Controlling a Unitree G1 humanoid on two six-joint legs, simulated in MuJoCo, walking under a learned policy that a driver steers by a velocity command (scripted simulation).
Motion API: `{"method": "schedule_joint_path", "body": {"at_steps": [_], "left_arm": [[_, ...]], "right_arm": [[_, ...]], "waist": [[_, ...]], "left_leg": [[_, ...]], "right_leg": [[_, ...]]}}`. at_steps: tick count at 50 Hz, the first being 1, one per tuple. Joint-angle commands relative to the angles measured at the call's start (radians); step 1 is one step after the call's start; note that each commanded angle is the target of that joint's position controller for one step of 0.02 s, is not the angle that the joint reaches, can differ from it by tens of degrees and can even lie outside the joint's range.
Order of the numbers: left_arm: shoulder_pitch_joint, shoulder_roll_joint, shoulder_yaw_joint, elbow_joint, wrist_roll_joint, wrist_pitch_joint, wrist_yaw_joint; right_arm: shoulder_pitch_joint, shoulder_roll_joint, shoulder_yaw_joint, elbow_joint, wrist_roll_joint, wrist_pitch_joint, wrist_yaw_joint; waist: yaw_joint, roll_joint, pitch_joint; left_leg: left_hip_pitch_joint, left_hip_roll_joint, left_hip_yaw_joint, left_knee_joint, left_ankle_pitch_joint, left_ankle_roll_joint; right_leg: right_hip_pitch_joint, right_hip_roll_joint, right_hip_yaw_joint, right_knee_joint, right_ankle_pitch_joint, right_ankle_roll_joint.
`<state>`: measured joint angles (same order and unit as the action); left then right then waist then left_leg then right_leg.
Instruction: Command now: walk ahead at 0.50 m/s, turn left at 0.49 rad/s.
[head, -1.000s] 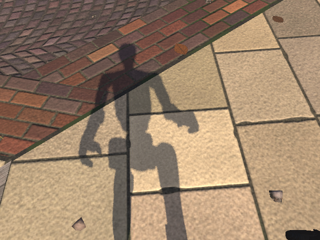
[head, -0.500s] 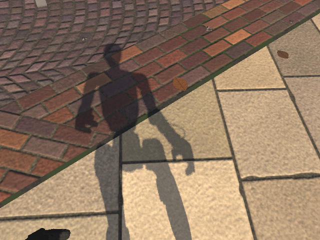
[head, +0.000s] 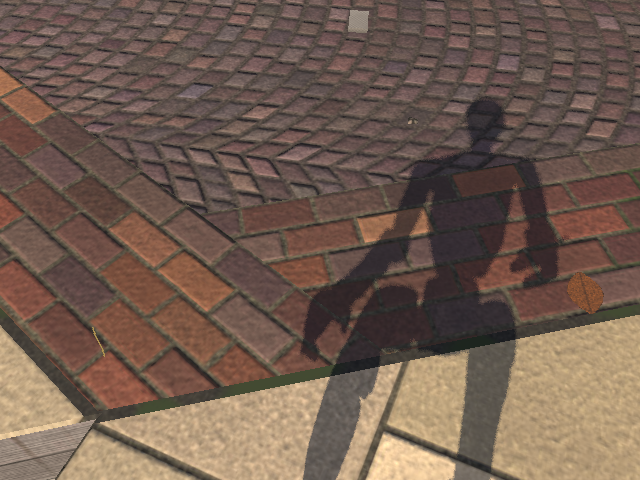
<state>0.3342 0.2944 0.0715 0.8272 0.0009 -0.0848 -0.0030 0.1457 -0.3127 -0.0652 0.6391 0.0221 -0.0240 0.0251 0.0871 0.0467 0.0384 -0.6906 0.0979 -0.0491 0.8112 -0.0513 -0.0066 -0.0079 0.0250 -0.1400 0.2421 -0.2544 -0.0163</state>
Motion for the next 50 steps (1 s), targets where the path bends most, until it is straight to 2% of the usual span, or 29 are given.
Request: {"method": "schedule_joint_path", "body": {"at_steps": [1, 3, 5, 6, 7, 8, 9, 10, 11, 13, 15, 17, 19, 24, 27, 30, 32, 33, 34, 35, 36, 37, 38, 39, 40, 41, 44, 47, 50], "left_arm": [[-0.035, 0.164, 0.034, -0.051, -0.014, -0.010, 0.003], [0.012, 0.176, 0.034, -0.016, -0.029, 0.000, -0.004], [0.016, 0.204, 0.038, 0.005, -0.042, 0.015, -0.005], [0.010, 0.216, 0.037, 0.014, -0.046, 0.021, -0.003], [0.006, 0.205, 0.027, 0.020, -0.045, 0.025, -0.001], [0.011, 0.156, 0.004, 0.002, -0.022, 0.017, -0.001], [0.132, 0.023, -0.039, -0.023, -0.007, 0.002, -0.013], [0.058, 0.135, -0.010, -0.001, -0.035, -0.012, -0.014], [-0.028, 0.168, 0.006, -0.041, -0.060, -0.015, -0.015], [-0.071, 0.136, 0.005, -0.045, -0.035, -0.008, -0.005], [-0.004, 0.099, 0.006, -0.018, -0.036, 0.025, -0.002], [-0.005, 0.062, 0.002, -0.018, -0.035, 0.049, 0.002], [-0.051, 0.056, 0.003, -0.035, -0.031, 0.058, 0.005], [-0.189, 0.028, -0.010, -0.077, -0.021, 0.047, -0.024], [-0.280, 0.027, -0.016, -0.121, -0.020, 0.048, -0.041], [-0.316, 0.045, -0.010, -0.159, -0.020, 0.051, -0.056], [-0.258, 0.077, 0.008, -0.164, -0.020, 0.056, -0.059], [-0.153, 0.108, 0.029, -0.143, -0.024, 0.059, -0.056], [0.012, 0.168, 0.064, -0.100, -0.027, 0.063, -0.043], [0.127, 0.273, 0.095, -0.077, -0.033, 0.074, -0.020], [0.058, 0.329, 0.094, -0.115, -0.032, 0.060, -0.024], [0.061, 0.233, 0.066, -0.132, -0.027, 0.043, -0.035], [0.036, 0.188, 0.054, -0.127, -0.020, 0.029, -0.036], [-0.023, 0.161, 0.045, -0.132, -0.021, 0.020, -0.035], [-0.080, 0.122, 0.034, -0.143, -0.018, 0.018, -0.030], [-0.107, 0.111, 0.027, -0.160, -0.006, 0.018, -0.024], [-0.092, 0.135, 0.034, -0.163, -0.011, 0.013, -0.007], [-0.052, 0.158, 0.040, -0.151, -0.017, 0.019, 0.012], [-0.015, 0.161, 0.042, -0.139, -0.022, 0.029, 0.020]], "right_arm": [[-0.105, -0.004, 0.011, -0.097, 0.000, -0.018, 0.019], [-0.148, -0.005, 0.012, -0.122, 0.000, -0.022, 0.023], [-0.133, -0.040, -0.001, -0.128, -0.009, -0.027, 0.025], [-0.053, -0.072, -0.017, -0.108, -0.015, -0.029, 0.021], [0.102, -0.117, -0.043, -0.059, -0.017, -0.029, 0.013], [0.274, -0.192, -0.068, -0.021, -0.026, -0.023, -0.005], [0.295, -0.273, -0.075, -0.018, -0.034, -0.021, -0.013], [0.308, -0.180, -0.053, -0.028, -0.034, -0.025, -0.013], [0.255, -0.147, -0.038, -0.012, -0.031, -0.031, -0.012], [0.139, -0.084, -0.023, 0.001, -0.027, -0.045, -0.007], [0.080, -0.046, -0.018, 0.008, -0.035, -0.067, -0.003], [0.057, -0.046, -0.023, 0.032, -0.034, -0.086, -0.005], [0.061, -0.058, -0.029, 0.056, -0.043, -0.093, -0.014], [0.091, -0.097, -0.042, 0.097, -0.036, -0.085, -0.033], [0.141, -0.123, -0.053, 0.130, -0.021, -0.069, -0.038], [0.156, -0.146, -0.063, 0.151, -0.004, -0.045, -0.040], [0.136, -0.176, -0.071, 0.148, 0.004, -0.030, -0.045], [0.118, -0.183, -0.071, 0.144, 0.008, -0.020, -0.047], [0.111, -0.167, -0.062, 0.139, 0.009, -0.017, -0.049], [0.143, -0.096, -0.036, 0.117, -0.027, -0.027, -0.050], [0.200, 0.003, -0.002, 0.066, -0.033, -0.059, -0.039], [0.085, -0.098, -0.019, 0.059, 0.004, -0.094, -0.025], [0.018, -0.112, -0.022, 0.035, 0.030, -0.112, -0.019], [0.013, -0.099, -0.019, 0.044, 0.013, -0.120, -0.028], [0.017, -0.110, -0.028, 0.056, -0.016, -0.116, -0.035], [0.035, -0.111, -0.031, 0.061, -0.024, -0.106, -0.033], [0.033, -0.077, -0.027, 0.058, -0.037, -0.078, -0.032], [-0.077, -0.046, -0.013, 0.024, -0.037, -0.072, -0.032], [-0.177, -0.028, -0.002, 0.000, -0.026, -0.080, -0.019]], "waist": [[-0.004, -0.089, 0.029], [-0.008, -0.087, 0.050], [-0.051, -0.111, 0.032], [-0.108, -0.125, -0.023], [-0.194, -0.116, -0.113], [-0.262, -0.055, -0.251], [-0.179, 0.206, -0.417], [-0.241, 0.097, -0.449], [-0.225, 0.089, -0.274], [-0.152, 0.049, -0.123], [-0.093, 0.064, -0.092], [-0.070, 0.038, -0.046], [-0.070, 0.021, -0.008], [-0.114, -0.003, 0.037], [-0.148, -0.019, 0.069], [-0.143, -0.006, 0.070], [-0.094, 0.028, 0.004], [-0.030, 0.030, -0.058], [0.055, 0.004, -0.146], [0.068, -0.183, -0.224], [-0.041, -0.348, -0.353], [0.036, -0.177, -0.356], [0.027, -0.143, -0.226], [-0.023, -0.053, -0.137], [-0.057, -0.057, -0.104], [-0.083, -0.083, -0.091], [-0.098, -0.075, -0.073], [-0.065, -0.090, -0.035], [-0.023, -0.123, -0.021]], "left_leg": [[0.055, -0.011, 0.031, -0.122, 0.073, 0.022], [0.073, -0.035, 0.040, -0.183, -0.001, 0.050], [0.148, -0.073, 0.077, -0.240, -0.104, 0.083], [0.281, -0.101, 0.101, -0.280, -0.104, 0.104], [0.519, -0.124, 0.118, -0.327, -0.029, 0.130], [0.855, 0.027, -0.042, -0.267, 0.044, 0.179], [1.141, 0.318, -0.532, -0.349, -0.109, 0.334], [1.086, 0.320, -0.613, -0.437, -0.165, 0.318], [0.966, 0.284, -0.437, -0.460, -0.123, 0.272], [0.727, 0.204, -0.239, -0.526, -0.031, 0.229], [0.590, 0.174, -0.137, -0.612, -0.017, 0.221], [0.532, 0.176, -0.060, -0.668, 0.026, 0.226], [0.534, 0.171, 0.012, -0.692, 0.057, 0.217], [0.579, 0.147, 0.172, -0.710, 0.092, 0.182], [0.671, 0.179, 0.208, -0.692, 0.106, 0.173], [0.776, 0.205, 0.236, -0.613, 0.243, 0.150], [0.804, 0.200, 0.262, -0.466, 0.583, 0.125], [0.783, 0.180, 0.283, -0.310, 0.707, 0.106], [0.679, 0.134, 0.305, -0.082, 0.663, 0.068], [0.405, 0.066, 0.306, 0.254, 0.158, 0.011], [0.026, -0.158, 0.115, 0.568, -0.543, -0.043], [-0.077, -0.107, -0.053, 0.603, -0.512, -0.013], [-0.122, -0.067, -0.041, 0.557, -0.428, 0.016], [-0.081, -0.020, -0.040, 0.463, -0.350, 0.023], [-0.013, 0.010, -0.042, 0.374, -0.302, 0.018], [0.050, 0.023, -0.046, 0.342, -0.269, 0.011], [0.086, 0.010, -0.018, 0.216, -0.203, -0.034], [0.081, -0.022, -0.006, -0.006, -0.022, -0.067], [0.158, -0.070, 0.004, -0.205, 0.132, -0.071]], "right_leg": [[-0.037, -0.268, 0.079, -0.089, 0.363, -0.144], [0.012, -0.297, 0.093, -0.076, 0.409, -0.147], [0.065, -0.311, 0.101, 0.007, 0.636, -0.141], [0.064, -0.298, 0.091, 0.112, 0.791, -0.126], [-0.006, -0.255, 0.060, 0.288, 0.840, -0.098], [-0.237, -0.207, 0.052, 0.567, 0.561, -0.058], [-0.594, -0.028, 0.092, 0.929, -0.272, 0.006], [-0.650, -0.034, 0.263, 1.047, -0.347, 0.002], [-0.731, -0.076, 0.248, 1.064, -0.278, -0.003], [-0.690, -0.145, 0.219, 0.964, -0.127, 0.006], [-0.574, -0.172, 0.229, 0.937, -0.045, 0.017], [-0.580, -0.175, 0.236, 0.906, -0.004, 0.031], [-0.638, -0.176, 0.254, 0.836, 0.078, 0.041], [-0.634, -0.154, 0.191, 0.552, 0.309, 0.028], [-0.664, -0.146, 0.154, 0.454, 0.292, 0.001], [-0.670, -0.120, 0.110, 0.405, 0.180, -0.040], [-0.547, -0.053, 0.046, 0.409, 0.077, -0.080], [-0.407, -0.005, 0.017, 0.393, 0.057, -0.107], [-0.157, 0.042, 0.024, 0.337, 0.106, -0.146], [0.119, -0.132, 0.318, 0.308, 0.151, -0.216], [0.376, -0.339, 0.918, 0.116, -0.114, -0.423], [0.370, -0.355, 0.943, 0.015, -0.172, -0.380], [0.267, -0.327, 0.804, 0.018, -0.122, -0.339], [0.117, -0.281, 0.684, 0.025, -0.002, -0.303], [0.009, -0.244, 0.592, 0.023, 0.110, -0.282], [-0.063, -0.219, 0.550, 0.004, 0.184, -0.277], [-0.157, -0.187, 0.464, -0.026, 0.337, -0.283], [-0.202, -0.137, 0.398, -0.028, 0.326, -0.245], [-0.236, -0.108, 0.387, -0.014, 0.219, -0.205]]}}
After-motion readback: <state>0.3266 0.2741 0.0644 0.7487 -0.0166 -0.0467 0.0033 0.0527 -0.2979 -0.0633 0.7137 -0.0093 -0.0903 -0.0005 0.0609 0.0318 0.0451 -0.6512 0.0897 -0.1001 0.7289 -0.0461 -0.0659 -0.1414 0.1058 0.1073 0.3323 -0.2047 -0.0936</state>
